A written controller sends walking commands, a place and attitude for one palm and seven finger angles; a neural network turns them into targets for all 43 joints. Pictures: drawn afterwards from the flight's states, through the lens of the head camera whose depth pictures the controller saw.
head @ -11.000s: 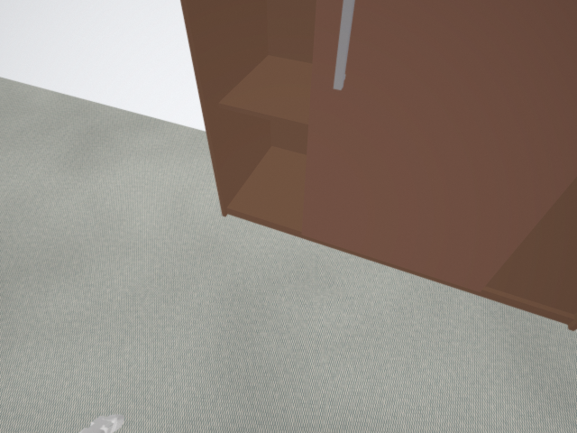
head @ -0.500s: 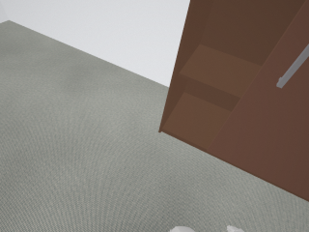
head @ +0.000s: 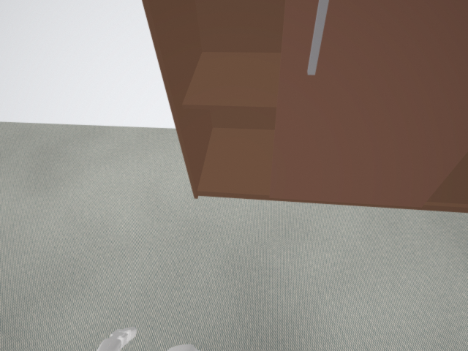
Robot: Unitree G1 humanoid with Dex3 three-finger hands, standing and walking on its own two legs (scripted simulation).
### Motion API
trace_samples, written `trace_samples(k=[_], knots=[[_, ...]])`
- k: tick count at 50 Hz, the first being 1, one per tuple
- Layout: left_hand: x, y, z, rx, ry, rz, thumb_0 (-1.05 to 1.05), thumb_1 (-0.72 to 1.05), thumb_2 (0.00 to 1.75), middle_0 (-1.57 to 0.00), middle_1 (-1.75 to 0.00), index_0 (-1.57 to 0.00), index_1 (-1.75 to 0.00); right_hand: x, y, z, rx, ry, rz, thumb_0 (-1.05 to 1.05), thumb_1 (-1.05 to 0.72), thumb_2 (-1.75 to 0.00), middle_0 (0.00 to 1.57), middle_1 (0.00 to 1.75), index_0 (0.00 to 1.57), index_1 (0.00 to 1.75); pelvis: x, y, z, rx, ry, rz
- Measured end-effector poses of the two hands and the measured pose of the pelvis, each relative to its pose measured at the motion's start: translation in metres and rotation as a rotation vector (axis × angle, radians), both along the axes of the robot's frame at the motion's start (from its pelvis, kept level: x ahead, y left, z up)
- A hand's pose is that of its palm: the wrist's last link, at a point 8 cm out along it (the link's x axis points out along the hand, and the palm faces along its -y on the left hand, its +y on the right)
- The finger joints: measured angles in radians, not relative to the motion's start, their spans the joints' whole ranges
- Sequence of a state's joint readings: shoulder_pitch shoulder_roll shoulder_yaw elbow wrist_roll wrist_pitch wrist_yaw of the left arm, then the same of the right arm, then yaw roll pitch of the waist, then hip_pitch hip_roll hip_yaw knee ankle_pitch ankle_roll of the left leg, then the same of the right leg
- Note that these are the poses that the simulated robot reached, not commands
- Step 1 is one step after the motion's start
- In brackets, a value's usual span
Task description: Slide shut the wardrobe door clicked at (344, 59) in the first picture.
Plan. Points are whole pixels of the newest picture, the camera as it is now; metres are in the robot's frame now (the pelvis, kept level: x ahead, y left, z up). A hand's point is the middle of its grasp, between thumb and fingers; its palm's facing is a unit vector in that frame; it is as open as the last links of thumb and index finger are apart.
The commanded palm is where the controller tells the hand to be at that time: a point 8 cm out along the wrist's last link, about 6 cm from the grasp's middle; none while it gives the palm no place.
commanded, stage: take the last steps up to it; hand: right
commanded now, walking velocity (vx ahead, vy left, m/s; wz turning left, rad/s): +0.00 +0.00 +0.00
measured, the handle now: (318, 25) +0.88 -0.22 +0.14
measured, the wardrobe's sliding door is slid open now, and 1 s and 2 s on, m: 0.38 0.38 0.38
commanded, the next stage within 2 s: come to a stop and stand still in 1.34 s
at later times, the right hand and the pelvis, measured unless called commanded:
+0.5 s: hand out of the picture +0.02 -0.13 -0.15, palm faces +0.14 +0.97 -0.21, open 7.4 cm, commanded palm none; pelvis +0.04 +0.04 +0.01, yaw -4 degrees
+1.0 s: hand out of the picture +0.11 -0.20 -0.18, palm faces +0.20 +0.97 -0.13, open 7.4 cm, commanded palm none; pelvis +0.20 -0.05 +0.00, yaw -5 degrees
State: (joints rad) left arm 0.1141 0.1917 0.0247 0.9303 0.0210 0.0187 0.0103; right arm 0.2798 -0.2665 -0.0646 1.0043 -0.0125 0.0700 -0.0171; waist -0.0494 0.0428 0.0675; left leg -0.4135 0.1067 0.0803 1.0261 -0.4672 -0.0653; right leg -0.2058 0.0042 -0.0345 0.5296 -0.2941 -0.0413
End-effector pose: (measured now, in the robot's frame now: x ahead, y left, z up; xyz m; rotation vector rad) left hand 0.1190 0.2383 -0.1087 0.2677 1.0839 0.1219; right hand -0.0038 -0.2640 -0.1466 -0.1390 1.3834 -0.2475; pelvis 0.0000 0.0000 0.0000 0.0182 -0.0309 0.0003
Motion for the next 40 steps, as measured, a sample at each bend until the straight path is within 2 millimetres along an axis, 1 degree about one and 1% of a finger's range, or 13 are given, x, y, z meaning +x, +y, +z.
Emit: trace_samples(k=[4,7,12,15,17,19,21,23,26,31,35,38,40], knots=[[-0.008,-0.013,-0.001,-0.025,0.016,-0.013,0.00,0.91,0.90,-0.20,-0.30,-0.20,-0.30,0.008,0.001,0.007,0.007,-0.057,-0.006,0.00,-0.91,-0.90,0.20,0.30,0.20,0.29,-0.004,-0.003,0.005,0.002,-0.006,-0.020],[-0.022,-0.017,-0.006,-0.052,0.034,0.001,0.00,0.91,0.90,-0.20,-0.30,-0.20,-0.30,0.016,0.007,0.011,0.010,-0.088,0.006,0.00,-0.91,-0.90,0.20,0.30,0.20,0.29,-0.004,-0.001,0.006,-0.003,-0.007,-0.027],[-0.057,0.001,-0.019,-0.066,0.089,0.063,-0.01,0.92,0.90,-0.20,-0.30,-0.20,-0.30,0.034,0.026,0.018,0.018,-0.127,0.048,0.00,-0.91,-0.90,0.20,0.30,0.20,0.29,-0.001,0.008,0.006,-0.018,-0.004,-0.034],[-0.084,0.016,-0.032,-0.079,0.164,0.096,-0.01,0.92,0.90,-0.20,-0.30,-0.20,-0.30,0.048,0.042,0.021,0.013,-0.159,0.069,0.00,-0.91,-0.90,0.20,0.30,0.20,0.29,0.005,0.019,0.002,-0.032,-0.002,-0.036],[-0.100,0.026,-0.045,-0.087,0.222,0.112,0.00,0.92,0.90,-0.20,-0.30,-0.20,-0.30,0.053,0.052,0.018,0.002,-0.184,0.069,0.00,-0.91,-0.90,0.20,0.30,0.20,0.29,0.010,0.029,-0.004,-0.039,-0.004,-0.045],[-0.110,0.033,-0.049,-0.091,0.289,0.107,0.00,0.92,0.90,-0.20,-0.30,-0.20,-0.30,0.050,0.063,0.019,0.000,-0.198,0.041,0.00,-0.91,-0.90,0.20,0.30,0.20,0.29,0.016,0.035,-0.005,-0.031,-0.010,-0.062],[-0.111,0.038,-0.047,-0.099,0.331,0.100,0.00,0.91,0.90,-0.20,-0.30,-0.20,-0.30,0.039,0.072,0.022,0.003,-0.182,0.005,0.00,-0.91,-0.90,0.20,0.30,0.20,0.30,0.024,0.039,0.000,-0.036,-0.011,-0.064],[-0.105,0.042,-0.041,-0.106,0.338,0.105,0.00,0.91,0.90,-0.19,-0.30,-0.20,-0.30,0.025,0.082,0.025,0.012,-0.128,-0.020,0.00,-0.91,-0.90,0.20,0.30,0.20,0.30,0.033,0.042,0.006,-0.045,-0.010,-0.060],[-0.088,0.043,-0.036,-0.112,0.325,0.107,0.01,0.91,0.90,-0.19,-0.30,-0.20,-0.30,0.004,0.095,0.026,0.037,-0.030,-0.051,0.00,-0.91,-0.90,0.20,0.30,0.20,0.30,0.046,0.043,0.011,-0.047,-0.006,-0.071],[-0.047,0.033,-0.034,-0.114,0.325,0.074,0.00,0.91,0.90,-0.19,-0.30,-0.19,-0.30,-0.022,0.113,0.026,0.084,0.094,-0.118,0.00,-0.91,-0.90,0.20,0.30,0.20,0.30,0.071,0.038,0.012,-0.035,0.004,-0.090],[0.005,0.013,-0.036,-0.119,0.298,0.023,0.00,0.91,0.90,-0.19,-0.30,-0.19,-0.30,-0.031,0.119,0.025,0.119,0.173,-0.174,0.00,-0.90,-0.90,0.20,0.30,0.20,0.30,0.096,0.026,0.008,-0.022,0.015,-0.102],[0.055,-0.001,-0.036,-0.096,0.253,-0.017,0.01,0.94,0.90,-0.19,-0.30,-0.20,-0.30,-0.029,0.116,0.022,0.142,0.226,-0.209,0.00,-0.90,-0.90,0.20,0.30,0.20,0.30,0.117,0.012,0.004,-0.014,0.023,-0.110],[0.093,-0.015,-0.036,-0.087,0.209,-0.050,0.01,0.94,0.90,-0.19,-0.30,-0.20,-0.30,-0.024,0.110,0.018,0.157,0.259,-0.228,0.00,-0.90,-0.90,0.20,0.30,0.20,0.30,0.133,0.001,-0.001,-0.008,0.028,-0.113]])
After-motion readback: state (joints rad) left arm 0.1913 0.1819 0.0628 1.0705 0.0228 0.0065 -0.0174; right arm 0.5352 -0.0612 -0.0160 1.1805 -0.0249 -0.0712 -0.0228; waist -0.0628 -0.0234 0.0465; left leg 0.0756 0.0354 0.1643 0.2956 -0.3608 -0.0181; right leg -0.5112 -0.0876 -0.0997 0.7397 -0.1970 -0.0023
